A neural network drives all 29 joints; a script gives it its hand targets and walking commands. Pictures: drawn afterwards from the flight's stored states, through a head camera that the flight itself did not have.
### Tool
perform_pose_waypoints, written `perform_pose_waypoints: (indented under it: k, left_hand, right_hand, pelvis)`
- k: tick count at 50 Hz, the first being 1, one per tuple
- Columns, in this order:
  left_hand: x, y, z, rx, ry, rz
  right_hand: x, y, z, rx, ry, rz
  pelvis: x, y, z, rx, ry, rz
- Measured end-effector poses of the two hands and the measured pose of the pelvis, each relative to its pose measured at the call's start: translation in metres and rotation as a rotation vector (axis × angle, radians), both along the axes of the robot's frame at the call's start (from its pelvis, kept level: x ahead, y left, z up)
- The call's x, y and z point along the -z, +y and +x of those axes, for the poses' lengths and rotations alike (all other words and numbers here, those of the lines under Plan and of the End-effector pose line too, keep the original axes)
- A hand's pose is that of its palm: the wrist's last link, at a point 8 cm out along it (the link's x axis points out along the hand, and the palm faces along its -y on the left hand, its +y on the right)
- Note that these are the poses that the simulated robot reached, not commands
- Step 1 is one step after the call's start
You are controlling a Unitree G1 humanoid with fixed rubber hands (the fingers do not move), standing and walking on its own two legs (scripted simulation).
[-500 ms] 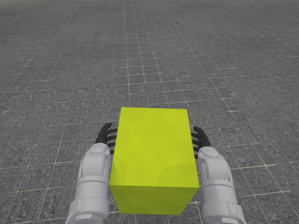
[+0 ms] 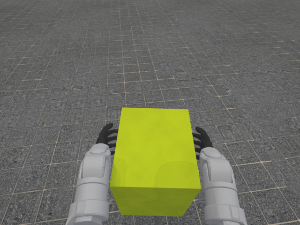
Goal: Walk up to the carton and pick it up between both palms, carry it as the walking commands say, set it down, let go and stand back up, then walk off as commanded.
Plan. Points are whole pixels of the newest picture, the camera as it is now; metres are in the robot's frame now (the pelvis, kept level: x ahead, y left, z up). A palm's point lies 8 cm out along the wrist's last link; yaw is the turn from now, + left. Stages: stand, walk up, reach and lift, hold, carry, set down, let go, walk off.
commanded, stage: reach and lift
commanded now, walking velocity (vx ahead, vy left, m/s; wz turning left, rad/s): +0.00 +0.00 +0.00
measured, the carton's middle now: (153, 164) +0.31 +0.00 -0.02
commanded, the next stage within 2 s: hold in 0.68 s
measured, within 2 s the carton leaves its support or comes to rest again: neither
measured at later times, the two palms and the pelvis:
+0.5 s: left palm (101, 152) +0.30 +0.14 +0.05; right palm (205, 155) +0.29 -0.14 +0.05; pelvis +0.00 +0.00 +0.00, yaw +0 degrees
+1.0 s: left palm (100, 156) +0.28 +0.14 +0.05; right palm (206, 158) +0.28 -0.14 +0.05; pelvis -0.01 +0.00 +0.00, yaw +0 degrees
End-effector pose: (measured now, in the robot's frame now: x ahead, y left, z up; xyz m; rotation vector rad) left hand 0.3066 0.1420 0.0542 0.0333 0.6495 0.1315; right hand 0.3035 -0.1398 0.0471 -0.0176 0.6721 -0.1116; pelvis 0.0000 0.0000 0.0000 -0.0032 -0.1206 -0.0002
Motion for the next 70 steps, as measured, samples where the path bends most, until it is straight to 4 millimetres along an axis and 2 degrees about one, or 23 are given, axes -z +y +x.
perform_pose_waypoints:
  k: [14,39,54,60,65,70]
  left_hand:
    - [0.0,0.003,-0.003,0.004,0.003,0.006]
    - [0.001,0.001,-0.02,0.017,0.009,0.017]
    - [0.001,0.003,-0.021,0.009,0.007,0.01]
    - [0.0,0.012,-0.016,-0.013,-0.007,-0.001]
    - [-0.011,0.04,-0.008,-0.07,-0.048,-0.024]
    - [-0.03,0.061,0.005,-0.13,-0.066,-0.051]
  right_hand:
    - [-0.001,0.003,-0.002,-0.011,0.002,-0.013]
    - [-0.001,0.001,-0.019,-0.018,0.006,-0.026]
    - [-0.003,0.003,-0.019,-0.021,0.003,-0.027]
    - [-0.006,0.012,-0.007,-0.032,-0.013,-0.028]
    - [-0.022,0.041,0.013,-0.055,-0.055,-0.013]
    - [-0.041,0.063,0.037,-0.085,-0.069,-0.007]
  pelvis:
    - [0.0,0.002,0.002,-0.001,-0.008,0.0]
    - [0.001,0.001,-0.007,-0.002,-0.034,0.001]
    - [0.001,0.001,-0.008,-0.003,-0.034,0.001]
    - [0.007,0.005,0.001,-0.057,0.075,-0.01]
    - [0.009,0.021,0.02,-0.09,0.129,-0.005]
    - [0.0,0.029,0.048,-0.096,0.182,-0.023]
